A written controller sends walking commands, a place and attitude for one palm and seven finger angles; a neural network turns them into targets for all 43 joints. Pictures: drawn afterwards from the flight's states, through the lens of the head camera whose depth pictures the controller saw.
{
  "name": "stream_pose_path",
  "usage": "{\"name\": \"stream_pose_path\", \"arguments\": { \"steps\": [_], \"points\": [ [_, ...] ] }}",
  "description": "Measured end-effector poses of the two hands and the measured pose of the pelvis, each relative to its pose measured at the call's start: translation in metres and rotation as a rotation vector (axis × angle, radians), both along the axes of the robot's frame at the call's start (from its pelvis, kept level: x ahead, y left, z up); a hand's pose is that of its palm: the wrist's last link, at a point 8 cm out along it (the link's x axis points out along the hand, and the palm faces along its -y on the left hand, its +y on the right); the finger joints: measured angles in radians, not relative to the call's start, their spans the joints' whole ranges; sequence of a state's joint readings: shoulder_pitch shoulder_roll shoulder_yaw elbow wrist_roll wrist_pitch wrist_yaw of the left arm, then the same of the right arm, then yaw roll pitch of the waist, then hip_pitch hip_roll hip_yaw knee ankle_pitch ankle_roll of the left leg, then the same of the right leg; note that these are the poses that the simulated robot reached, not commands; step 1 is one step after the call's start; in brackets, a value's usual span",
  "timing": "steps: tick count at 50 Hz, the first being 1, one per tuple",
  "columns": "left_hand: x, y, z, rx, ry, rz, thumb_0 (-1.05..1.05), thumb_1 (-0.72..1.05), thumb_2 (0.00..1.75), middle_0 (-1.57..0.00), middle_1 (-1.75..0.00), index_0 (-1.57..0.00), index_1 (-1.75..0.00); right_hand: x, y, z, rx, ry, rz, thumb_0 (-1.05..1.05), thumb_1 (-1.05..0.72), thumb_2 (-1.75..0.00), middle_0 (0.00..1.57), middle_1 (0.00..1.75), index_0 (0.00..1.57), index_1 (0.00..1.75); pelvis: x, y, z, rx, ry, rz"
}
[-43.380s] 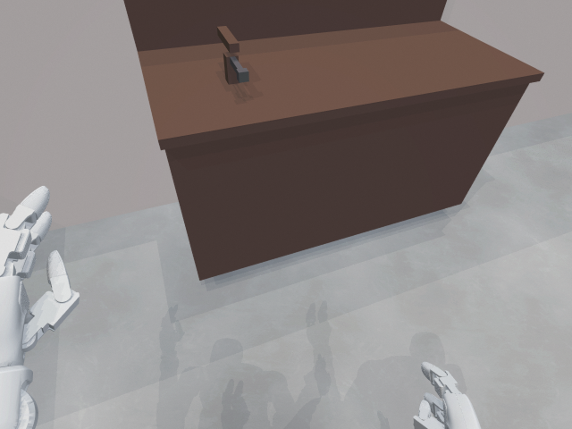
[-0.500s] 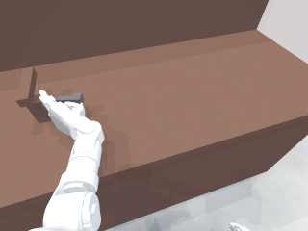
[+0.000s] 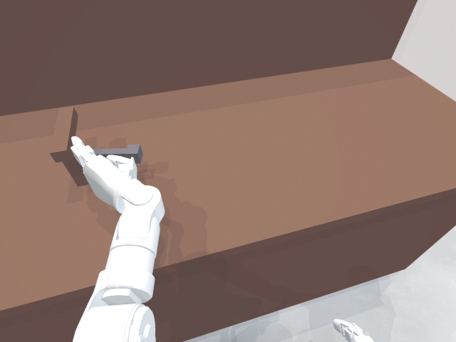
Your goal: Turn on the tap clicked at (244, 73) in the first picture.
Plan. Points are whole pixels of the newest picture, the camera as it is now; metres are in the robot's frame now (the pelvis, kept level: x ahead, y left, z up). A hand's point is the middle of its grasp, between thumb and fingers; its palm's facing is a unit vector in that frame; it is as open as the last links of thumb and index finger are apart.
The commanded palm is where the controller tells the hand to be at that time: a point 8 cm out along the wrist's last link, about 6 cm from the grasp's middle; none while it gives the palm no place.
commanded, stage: lift the hand up off the lever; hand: left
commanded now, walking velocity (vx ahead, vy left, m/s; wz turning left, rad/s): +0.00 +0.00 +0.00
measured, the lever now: (134, 153) +0.46 +0.21 +0.08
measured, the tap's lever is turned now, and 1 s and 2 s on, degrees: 76 76 76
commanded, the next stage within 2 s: draw the hand back beside the body in 1.26 s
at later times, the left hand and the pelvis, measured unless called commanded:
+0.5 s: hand (131, 157) +0.39 +0.18 +0.14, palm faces +0.81 -0.58 -0.07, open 7.8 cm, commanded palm +0.34 +0.19 +0.14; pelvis -0.02 -0.02 +0.00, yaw +1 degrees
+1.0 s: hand (129, 152) +0.38 +0.18 +0.17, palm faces +0.80 -0.59 -0.05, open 7.8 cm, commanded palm +0.33 +0.19 +0.15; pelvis -0.01 -0.03 +0.01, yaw +0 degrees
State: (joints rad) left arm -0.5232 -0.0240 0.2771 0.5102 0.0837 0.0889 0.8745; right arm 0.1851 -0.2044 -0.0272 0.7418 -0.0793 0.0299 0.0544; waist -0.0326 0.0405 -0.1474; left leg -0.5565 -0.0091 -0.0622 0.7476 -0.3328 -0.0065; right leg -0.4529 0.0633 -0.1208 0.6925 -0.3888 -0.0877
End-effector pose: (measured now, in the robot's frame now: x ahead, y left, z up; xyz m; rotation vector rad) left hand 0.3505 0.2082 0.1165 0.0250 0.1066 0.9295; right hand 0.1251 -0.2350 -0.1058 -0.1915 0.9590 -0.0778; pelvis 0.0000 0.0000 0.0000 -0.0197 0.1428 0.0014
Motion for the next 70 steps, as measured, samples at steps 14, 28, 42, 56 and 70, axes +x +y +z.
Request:
{"name": "stream_pose_path", "arguments": {
  "steps": [14, 28, 42, 56, 70],
  "points": [
    [-0.010, -0.012, 0.017, -0.003, 0.021, -0.020, 0.02, 0.90, 0.90, -0.16, -0.15, -0.15, -0.15, 0.009, 0.001, 0.007, 0.010, -0.047, 0.025, 0.01, -0.90, -0.90, 0.20, 0.30, 0.20, 0.30, -0.011, -0.006, 0.004, 0.006, -0.030, 0.008],
    [-0.017, -0.012, 0.035, 0.027, -0.008, 0.014, 0.02, 0.90, 0.90, -0.15, -0.15, -0.15, -0.15, 0.001, -0.014, 0.007, 0.006, -0.055, 0.010, 0.01, -0.90, -0.90, 0.20, 0.30, 0.20, 0.30, -0.020, -0.020, 0.005, 0.014, -0.044, 0.009],
    [-0.021, -0.022, 0.038, 0.000, -0.008, 0.008, 0.02, 0.90, 0.90, -0.15, -0.15, -0.15, -0.15, 0.004, -0.029, 0.011, -0.004, -0.075, -0.010, 0.01, -0.91, -0.90, 0.20, 0.30, 0.20, 0.30, -0.018, -0.029, 0.009, 0.024, -0.060, 0.003],
    [-0.032, -0.014, 0.051, -0.009, -0.019, -0.012, 0.02, 0.90, 0.90, -0.15, -0.15, -0.15, -0.15, 0.029, -0.024, 0.025, -0.001, -0.140, 0.012, 0.01, -0.90, -0.90, 0.20, 0.30, 0.20, 0.30, -0.014, -0.031, 0.014, 0.027, -0.093, 0.008],
    [-0.029, -0.022, 0.054, 0.022, -0.022, -0.071, 0.02, 0.90, 0.90, -0.15, -0.15, -0.15, -0.15, 0.040, -0.009, 0.027, 0.013, -0.156, 0.036, 0.01, -0.90, -0.90, 0.20, 0.30, 0.20, 0.30, -0.015, -0.023, 0.014, 0.029, -0.091, 0.006]
  ]
}}
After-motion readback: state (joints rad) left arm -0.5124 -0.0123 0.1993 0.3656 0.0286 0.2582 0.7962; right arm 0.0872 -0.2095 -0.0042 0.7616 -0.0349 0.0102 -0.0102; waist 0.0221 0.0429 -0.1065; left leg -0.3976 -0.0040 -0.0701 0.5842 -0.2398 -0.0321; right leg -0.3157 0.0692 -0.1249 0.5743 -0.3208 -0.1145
